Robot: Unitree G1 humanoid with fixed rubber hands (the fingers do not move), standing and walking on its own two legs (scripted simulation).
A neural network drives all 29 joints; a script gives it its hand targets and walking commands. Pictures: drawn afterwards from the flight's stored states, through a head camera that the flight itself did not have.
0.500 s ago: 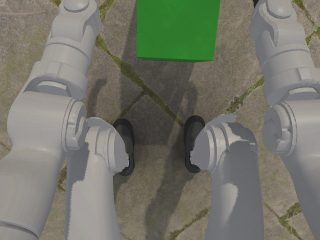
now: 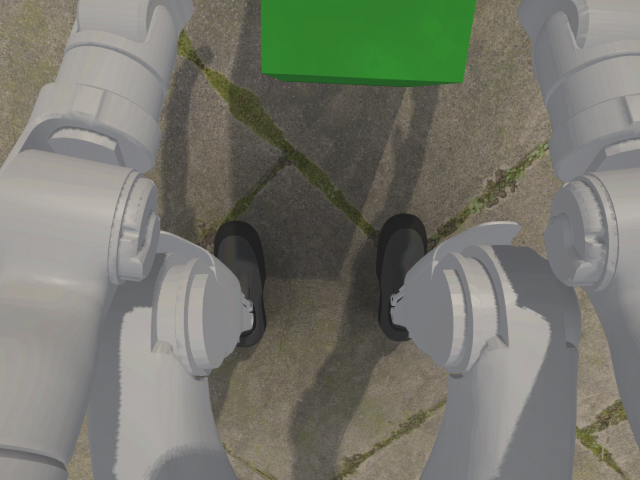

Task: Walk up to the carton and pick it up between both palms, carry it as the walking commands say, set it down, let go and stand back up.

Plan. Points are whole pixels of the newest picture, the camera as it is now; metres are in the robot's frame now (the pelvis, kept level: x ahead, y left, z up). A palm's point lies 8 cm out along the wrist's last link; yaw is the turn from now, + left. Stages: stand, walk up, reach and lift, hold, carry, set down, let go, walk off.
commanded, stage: reach and lift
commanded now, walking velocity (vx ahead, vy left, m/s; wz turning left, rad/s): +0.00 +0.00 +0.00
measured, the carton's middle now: out of the picture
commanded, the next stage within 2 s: none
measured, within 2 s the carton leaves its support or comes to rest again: leaves its support in 1.26 s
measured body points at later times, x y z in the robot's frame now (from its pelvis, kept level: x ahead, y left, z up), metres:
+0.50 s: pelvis +0.00 +0.00 +0.01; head +0.39 -0.02 +0.22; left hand +0.57 +0.08 -0.19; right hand +0.56 -0.18 -0.19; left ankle +0.11 +0.13 -0.32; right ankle +0.12 -0.12 -0.32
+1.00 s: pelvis +0.01 +0.01 -0.01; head +0.38 -0.02 +0.23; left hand +0.58 +0.08 -0.19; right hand +0.57 -0.19 -0.19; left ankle +0.11 +0.13 -0.32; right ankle +0.12 -0.12 -0.32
